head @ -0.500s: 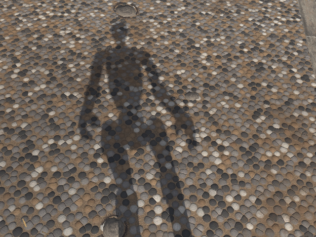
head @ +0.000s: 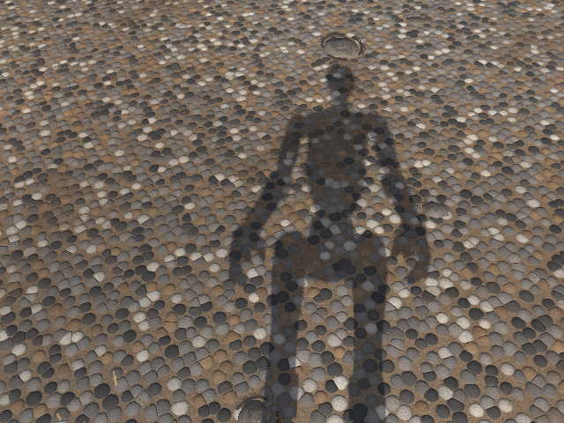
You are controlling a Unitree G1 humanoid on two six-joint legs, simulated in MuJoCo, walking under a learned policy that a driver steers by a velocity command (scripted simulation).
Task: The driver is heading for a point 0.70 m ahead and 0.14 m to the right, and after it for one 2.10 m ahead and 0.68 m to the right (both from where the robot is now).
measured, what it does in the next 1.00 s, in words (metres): walks ahead: left foot, then right foot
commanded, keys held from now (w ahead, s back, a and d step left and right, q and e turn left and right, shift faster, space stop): w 0.90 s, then w+e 0.10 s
